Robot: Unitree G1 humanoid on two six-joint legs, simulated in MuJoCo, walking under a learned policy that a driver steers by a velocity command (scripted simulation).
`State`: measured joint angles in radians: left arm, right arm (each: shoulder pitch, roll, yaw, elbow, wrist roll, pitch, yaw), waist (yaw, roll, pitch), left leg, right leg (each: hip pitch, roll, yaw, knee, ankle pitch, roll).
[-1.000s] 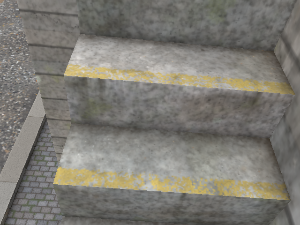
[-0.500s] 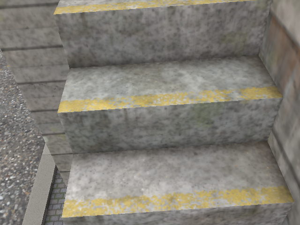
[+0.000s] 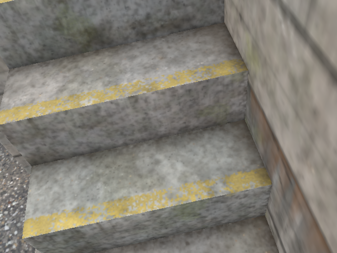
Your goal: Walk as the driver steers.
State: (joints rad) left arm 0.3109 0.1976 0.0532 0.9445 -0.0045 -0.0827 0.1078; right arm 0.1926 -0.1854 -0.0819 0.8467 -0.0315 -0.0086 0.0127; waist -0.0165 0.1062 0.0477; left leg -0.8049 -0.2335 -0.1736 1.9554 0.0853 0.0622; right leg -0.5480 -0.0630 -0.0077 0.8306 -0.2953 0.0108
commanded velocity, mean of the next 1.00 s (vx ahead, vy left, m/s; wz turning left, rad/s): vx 0.50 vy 0.00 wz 0.33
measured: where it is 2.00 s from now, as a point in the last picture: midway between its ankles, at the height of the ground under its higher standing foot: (89, 206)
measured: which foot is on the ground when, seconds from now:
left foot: up 0.00-0.36, down 0.38-1.00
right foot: down 0.00-0.40, up 0.42-1.00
